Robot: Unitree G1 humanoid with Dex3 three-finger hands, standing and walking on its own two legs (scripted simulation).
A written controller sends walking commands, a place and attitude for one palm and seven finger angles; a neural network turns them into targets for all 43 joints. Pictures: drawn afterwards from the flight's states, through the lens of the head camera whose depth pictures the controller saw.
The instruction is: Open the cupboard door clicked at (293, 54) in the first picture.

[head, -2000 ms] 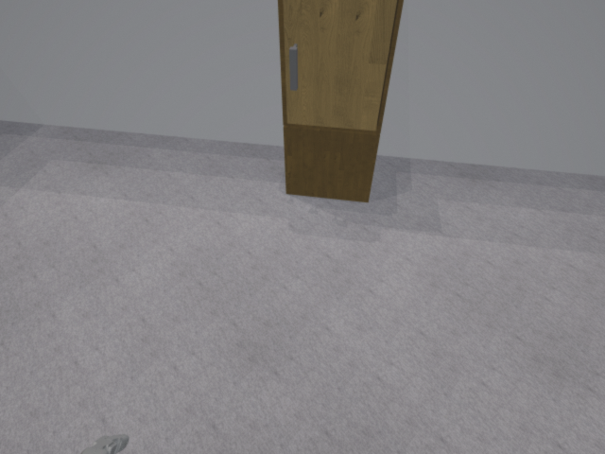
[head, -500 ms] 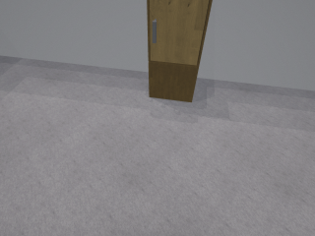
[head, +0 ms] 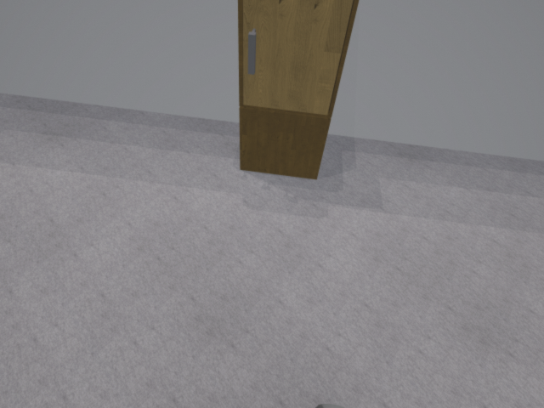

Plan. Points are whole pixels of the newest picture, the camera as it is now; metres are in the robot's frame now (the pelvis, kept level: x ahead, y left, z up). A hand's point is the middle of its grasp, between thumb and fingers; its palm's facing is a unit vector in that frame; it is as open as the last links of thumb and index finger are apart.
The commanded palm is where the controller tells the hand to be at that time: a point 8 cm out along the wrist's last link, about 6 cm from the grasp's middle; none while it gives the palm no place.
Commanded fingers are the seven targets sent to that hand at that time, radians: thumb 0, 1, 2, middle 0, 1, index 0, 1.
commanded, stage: walk to a spot facing it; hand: left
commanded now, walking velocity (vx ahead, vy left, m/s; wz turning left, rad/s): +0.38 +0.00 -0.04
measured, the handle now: (252, 51) +1.32 +0.10 -0.10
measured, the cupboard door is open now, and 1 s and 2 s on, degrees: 0 0 0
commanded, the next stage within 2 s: turn to face it in 0.78 s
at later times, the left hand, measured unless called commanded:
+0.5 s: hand (197, 356) +0.24 +0.14 -0.18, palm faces +0.07 -0.98 -0.21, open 7.2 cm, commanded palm none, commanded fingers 0.00 0.90 0.90 -0.20 -0.30 -0.20 -0.30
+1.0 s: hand (187, 265) +0.43 +0.19 -0.18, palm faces +0.10 -0.98 -0.16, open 7.4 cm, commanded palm none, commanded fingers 0.00 0.90 0.90 -0.20 -0.30 -0.20 -0.30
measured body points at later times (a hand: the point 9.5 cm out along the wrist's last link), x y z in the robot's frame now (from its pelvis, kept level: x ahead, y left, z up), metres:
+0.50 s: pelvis +0.22 -0.05 +0.00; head +0.22 -0.05 +0.45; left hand +0.24 +0.19 -0.16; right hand +0.27 -0.29 -0.15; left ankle +0.27 +0.09 -0.68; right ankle +0.20 -0.15 -0.74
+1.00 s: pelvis +0.41 +0.01 +0.00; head +0.42 +0.03 +0.45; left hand +0.43 +0.24 -0.16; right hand +0.41 -0.22 -0.15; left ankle +0.39 +0.09 -0.74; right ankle +0.49 -0.13 -0.67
